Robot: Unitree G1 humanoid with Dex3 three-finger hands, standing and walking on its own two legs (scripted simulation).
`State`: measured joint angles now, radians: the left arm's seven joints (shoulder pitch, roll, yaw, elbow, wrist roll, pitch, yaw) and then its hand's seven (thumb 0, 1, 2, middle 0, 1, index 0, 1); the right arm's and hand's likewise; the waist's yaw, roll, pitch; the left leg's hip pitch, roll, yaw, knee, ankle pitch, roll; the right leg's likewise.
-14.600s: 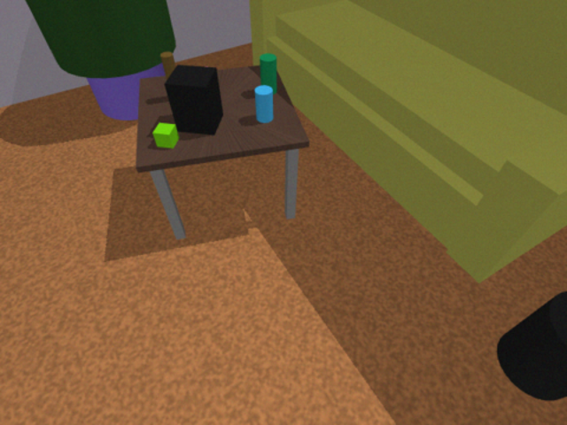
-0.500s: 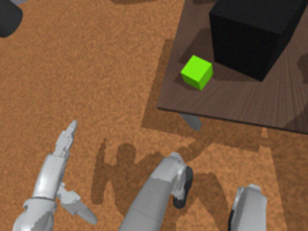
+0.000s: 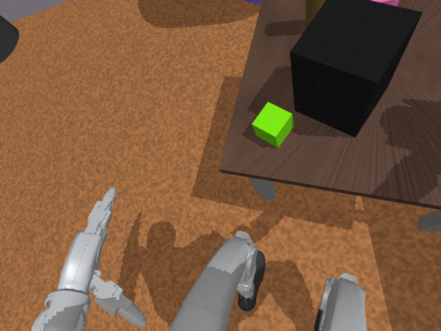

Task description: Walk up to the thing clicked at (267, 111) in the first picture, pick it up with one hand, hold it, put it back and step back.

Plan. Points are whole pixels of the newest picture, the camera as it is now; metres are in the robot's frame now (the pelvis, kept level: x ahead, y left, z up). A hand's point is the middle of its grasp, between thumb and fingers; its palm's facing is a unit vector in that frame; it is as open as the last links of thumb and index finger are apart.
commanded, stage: lift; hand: right
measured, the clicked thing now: out of the picture +0.57 -0.28 -0.01
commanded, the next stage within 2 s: hold in 1.64 s
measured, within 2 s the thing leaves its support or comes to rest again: neither
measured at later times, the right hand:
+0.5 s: hand out of the picture +0.47 -0.26 +0.08, palm faces +0.34 +0.94 -0.03, open 9.1 cm
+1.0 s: hand out of the picture +0.42 -0.24 +0.12, palm faces +0.34 +0.94 -0.02, open 9.1 cm
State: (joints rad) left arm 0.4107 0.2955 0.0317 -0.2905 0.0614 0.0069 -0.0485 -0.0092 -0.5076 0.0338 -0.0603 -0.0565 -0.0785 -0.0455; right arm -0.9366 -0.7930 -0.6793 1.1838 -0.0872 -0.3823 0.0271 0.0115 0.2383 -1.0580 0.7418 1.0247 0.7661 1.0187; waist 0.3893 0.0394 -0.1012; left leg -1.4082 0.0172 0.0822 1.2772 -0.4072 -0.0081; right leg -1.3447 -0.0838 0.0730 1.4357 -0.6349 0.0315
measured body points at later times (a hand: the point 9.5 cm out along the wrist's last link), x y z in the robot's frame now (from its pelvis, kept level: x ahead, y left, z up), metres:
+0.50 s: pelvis +0.02 +0.00 +0.06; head +0.14 -0.05 +0.49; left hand +0.19 +0.26 +0.07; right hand +0.45 -0.31 +0.08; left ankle +0.09 +0.13 -0.59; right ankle +0.00 -0.13 -0.59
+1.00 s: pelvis +0.02 +0.00 +0.09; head +0.11 -0.03 +0.53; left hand +0.19 +0.25 +0.06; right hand +0.40 -0.28 +0.12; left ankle +0.09 +0.13 -0.59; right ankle +0.00 -0.13 -0.59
